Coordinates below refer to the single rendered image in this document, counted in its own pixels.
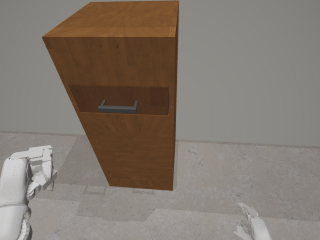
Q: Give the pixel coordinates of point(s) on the drawer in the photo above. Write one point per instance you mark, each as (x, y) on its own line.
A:
(152, 100)

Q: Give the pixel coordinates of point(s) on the handle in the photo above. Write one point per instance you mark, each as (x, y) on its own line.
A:
(117, 109)

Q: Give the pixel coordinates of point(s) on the robot right hand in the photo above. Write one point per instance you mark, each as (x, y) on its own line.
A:
(256, 230)

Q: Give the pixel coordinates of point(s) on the cabinet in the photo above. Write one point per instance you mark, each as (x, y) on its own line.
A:
(124, 43)

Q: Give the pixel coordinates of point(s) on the robot left hand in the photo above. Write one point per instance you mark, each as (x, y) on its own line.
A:
(17, 173)

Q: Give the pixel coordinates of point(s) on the robot left forearm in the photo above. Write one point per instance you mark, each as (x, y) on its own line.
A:
(14, 222)

